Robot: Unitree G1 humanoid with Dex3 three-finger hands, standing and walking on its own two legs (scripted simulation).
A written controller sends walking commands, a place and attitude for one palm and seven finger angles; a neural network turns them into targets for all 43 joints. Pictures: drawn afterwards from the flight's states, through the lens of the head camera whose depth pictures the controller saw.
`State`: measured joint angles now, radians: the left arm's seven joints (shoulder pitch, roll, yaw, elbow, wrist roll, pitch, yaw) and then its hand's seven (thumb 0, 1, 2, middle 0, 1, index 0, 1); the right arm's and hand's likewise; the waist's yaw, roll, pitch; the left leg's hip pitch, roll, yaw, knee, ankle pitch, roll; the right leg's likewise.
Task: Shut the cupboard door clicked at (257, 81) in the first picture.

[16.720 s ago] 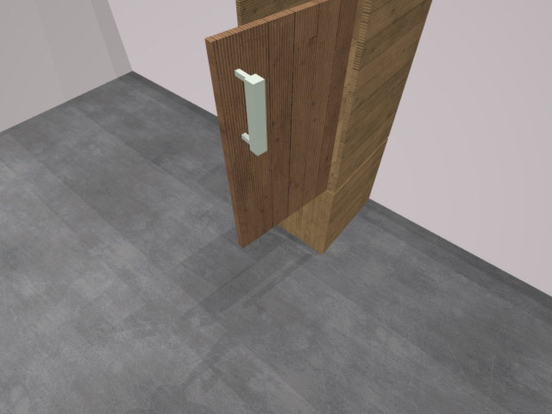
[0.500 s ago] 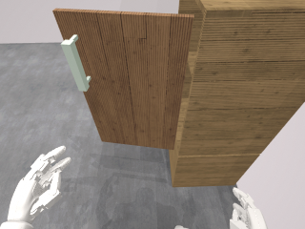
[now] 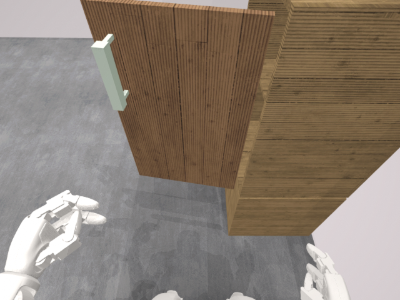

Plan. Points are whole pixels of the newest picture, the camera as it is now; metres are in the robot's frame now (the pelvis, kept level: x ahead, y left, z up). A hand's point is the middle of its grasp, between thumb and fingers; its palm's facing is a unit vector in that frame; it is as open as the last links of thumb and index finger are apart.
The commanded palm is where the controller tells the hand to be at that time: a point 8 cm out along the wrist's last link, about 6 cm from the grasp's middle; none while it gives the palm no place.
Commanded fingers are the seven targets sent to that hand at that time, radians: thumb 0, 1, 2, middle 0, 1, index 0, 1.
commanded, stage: raise the hand and make a fist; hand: left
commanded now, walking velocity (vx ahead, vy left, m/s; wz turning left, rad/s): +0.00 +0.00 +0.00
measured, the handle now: (115, 73) +0.54 +0.22 +0.16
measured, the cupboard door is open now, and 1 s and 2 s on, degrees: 80 80 80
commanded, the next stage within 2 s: bring the fist close to the handle in 1.14 s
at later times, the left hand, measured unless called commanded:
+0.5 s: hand (58, 201) +0.24 +0.24 +0.13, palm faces -0.06 -0.99 -0.08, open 3.1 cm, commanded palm +0.22 +0.29 +0.14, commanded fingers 0.00 0.90 0.90 -1.30 -1.50 -1.30 -1.50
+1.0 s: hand (68, 182) +0.26 +0.21 +0.17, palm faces -0.04 -1.00 -0.09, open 3.1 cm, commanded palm +0.23 +0.26 +0.17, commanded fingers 0.00 0.90 0.90 -1.30 -1.50 -1.30 -1.50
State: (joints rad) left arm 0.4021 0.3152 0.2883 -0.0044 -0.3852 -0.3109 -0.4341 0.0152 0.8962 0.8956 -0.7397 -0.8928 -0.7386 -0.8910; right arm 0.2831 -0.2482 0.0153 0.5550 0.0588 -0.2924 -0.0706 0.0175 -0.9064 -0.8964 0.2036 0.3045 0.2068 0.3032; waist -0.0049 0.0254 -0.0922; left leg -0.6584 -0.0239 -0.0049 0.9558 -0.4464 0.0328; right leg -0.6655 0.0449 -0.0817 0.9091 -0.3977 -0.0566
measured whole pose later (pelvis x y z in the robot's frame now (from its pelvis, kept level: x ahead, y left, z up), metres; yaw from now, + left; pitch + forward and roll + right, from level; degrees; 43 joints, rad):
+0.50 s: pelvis +0.04 +0.04 +0.03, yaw +1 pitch +5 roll -3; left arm 0.38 0.30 0.20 -0.22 -0.30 -0.12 -0.33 0.02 0.90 0.90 -1.19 -1.39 -1.19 -1.39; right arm 0.23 -0.23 0.06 0.54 0.05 -0.29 -0.05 0.02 -0.91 -0.90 0.20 0.30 0.21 0.30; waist 0.04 0.04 -0.09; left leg -0.44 -0.07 0.00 0.77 -0.42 0.09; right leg -0.43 0.01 -0.06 0.70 -0.36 0.00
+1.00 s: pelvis +0.03 +0.02 +0.04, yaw +0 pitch +0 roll -1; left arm 0.27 0.30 0.22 -0.19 -0.29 0.01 -0.30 0.01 0.90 0.90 -1.30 -1.50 -1.30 -1.50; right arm 0.25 -0.25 0.06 0.60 0.06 -0.25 -0.07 0.02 -0.91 -0.90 0.20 0.30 0.21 0.30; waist 0.03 0.05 -0.06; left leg -0.27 -0.06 0.01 0.60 -0.33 0.06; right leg -0.28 0.02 -0.05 0.57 -0.29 -0.03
